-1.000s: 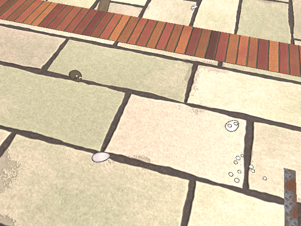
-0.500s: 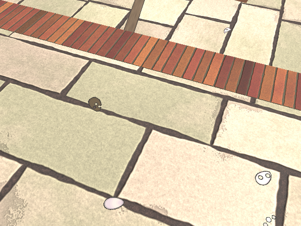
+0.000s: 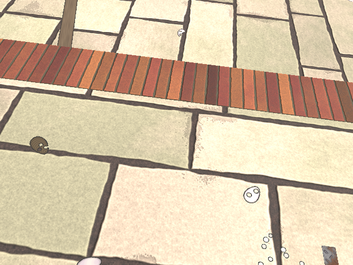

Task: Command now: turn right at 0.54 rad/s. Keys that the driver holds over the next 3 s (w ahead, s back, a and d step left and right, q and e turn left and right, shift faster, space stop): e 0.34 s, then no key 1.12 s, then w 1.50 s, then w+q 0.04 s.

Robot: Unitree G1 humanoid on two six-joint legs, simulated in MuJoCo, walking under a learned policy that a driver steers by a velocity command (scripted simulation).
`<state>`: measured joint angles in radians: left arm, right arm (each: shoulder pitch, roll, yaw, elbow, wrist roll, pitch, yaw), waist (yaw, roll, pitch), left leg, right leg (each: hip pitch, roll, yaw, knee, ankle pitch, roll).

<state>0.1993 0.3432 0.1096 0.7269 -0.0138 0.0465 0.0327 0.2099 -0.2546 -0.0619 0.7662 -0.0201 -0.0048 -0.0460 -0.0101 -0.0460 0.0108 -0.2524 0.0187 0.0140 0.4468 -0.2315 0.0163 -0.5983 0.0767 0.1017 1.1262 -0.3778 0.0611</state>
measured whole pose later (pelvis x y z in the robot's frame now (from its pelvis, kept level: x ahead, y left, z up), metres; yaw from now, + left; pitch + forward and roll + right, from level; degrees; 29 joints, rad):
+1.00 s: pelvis +0.02 -0.03 -0.01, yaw -18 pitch -1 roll +0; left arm 0.21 0.24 0.04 0.76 0.01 0.02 0.01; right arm 0.18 -0.23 -0.02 0.74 -0.01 -0.02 -0.01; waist 0.01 0.00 0.02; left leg -0.24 0.00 0.00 0.56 -0.30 0.00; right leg -0.24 0.04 0.09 0.55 -0.29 0.00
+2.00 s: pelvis +0.13 -0.11 +0.01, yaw -18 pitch +1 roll +0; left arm 0.43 0.19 0.03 0.99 0.00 -0.09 -0.01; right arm 0.16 -0.29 -0.06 0.83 0.02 -0.08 0.01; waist 0.06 0.04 -0.01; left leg -0.63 0.10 -0.01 0.95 -0.12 0.02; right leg -0.01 0.04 -0.02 0.23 -0.24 -0.05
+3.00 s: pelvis +0.68 -0.30 +0.00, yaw -18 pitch +1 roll -1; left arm 0.26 0.25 0.05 0.88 0.01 -0.10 -0.03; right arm 0.23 -0.30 -0.05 0.90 0.02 -0.08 0.00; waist 0.02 0.04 0.03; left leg -0.55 0.10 -0.03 1.10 -0.28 0.03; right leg -0.22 0.05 -0.07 0.34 -0.14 -0.07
